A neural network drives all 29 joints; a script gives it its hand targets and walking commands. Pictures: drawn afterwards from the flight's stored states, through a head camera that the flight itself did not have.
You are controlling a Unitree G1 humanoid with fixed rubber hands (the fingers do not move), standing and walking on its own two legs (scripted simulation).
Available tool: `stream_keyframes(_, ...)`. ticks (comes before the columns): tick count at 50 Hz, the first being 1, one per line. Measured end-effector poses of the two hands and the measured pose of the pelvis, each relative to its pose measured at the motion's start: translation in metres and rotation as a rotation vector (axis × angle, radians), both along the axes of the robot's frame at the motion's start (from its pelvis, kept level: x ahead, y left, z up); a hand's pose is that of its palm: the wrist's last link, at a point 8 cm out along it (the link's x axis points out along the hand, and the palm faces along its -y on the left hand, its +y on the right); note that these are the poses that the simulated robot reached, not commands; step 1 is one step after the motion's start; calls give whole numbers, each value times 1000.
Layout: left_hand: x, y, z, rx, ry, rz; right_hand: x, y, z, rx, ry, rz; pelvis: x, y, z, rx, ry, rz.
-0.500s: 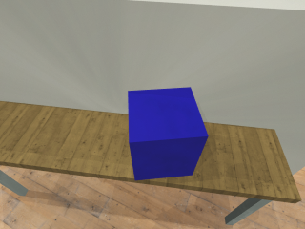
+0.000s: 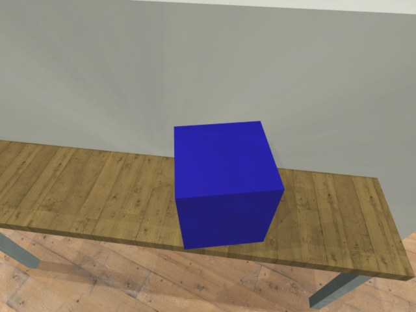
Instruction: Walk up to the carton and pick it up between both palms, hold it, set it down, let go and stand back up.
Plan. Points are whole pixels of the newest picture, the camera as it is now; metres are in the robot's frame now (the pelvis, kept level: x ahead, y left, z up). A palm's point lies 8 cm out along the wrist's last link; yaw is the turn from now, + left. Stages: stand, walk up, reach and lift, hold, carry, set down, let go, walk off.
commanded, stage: stand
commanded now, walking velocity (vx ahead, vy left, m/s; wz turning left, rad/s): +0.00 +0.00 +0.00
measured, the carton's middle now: (221, 187) +0.41 -0.02 -0.05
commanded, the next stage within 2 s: walk up in 0.72 s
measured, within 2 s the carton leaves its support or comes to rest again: neither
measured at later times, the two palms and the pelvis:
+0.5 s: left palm out of the picture +0.01 +0.25 -0.14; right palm out of the picture +0.01 -0.24 -0.13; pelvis +0.00 +0.00 +0.00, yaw +0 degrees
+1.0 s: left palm out of the picture +0.00 +0.24 -0.14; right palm out of the picture +0.00 -0.24 -0.14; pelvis +0.00 +0.00 +0.00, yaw -1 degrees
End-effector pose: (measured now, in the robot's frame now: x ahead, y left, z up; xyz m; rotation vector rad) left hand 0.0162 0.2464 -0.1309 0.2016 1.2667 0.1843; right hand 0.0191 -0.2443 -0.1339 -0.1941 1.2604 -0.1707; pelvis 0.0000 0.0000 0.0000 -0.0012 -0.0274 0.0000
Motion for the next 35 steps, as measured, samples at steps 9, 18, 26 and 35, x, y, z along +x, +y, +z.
stream_keyframes(9,2,-2,-2,-7,0,-4,1,1,1,-3,-5,-11,1,0,0,0,-4,-2)
stream_keyframes(18,-3,-3,-3,-11,20,-2,-7,3,0,0,20,-20,1,1,0,1,-5,-4)
stream_keyframes(26,-4,-1,-4,-9,22,3,-11,6,-1,2,24,-25,0,2,0,0,-8,-2)
stream_keyframes(35,-11,-2,-5,-14,41,11,-17,10,-2,10,42,-33,-3,3,1,1,-7,-3)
